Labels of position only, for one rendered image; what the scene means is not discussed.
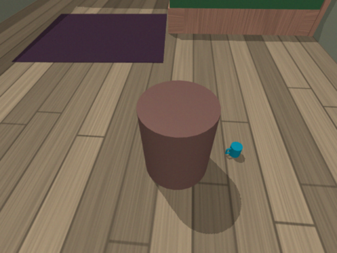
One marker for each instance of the bed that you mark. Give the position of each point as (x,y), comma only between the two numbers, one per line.
(246,17)

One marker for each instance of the mug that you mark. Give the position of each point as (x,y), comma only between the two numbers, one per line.
(234,150)

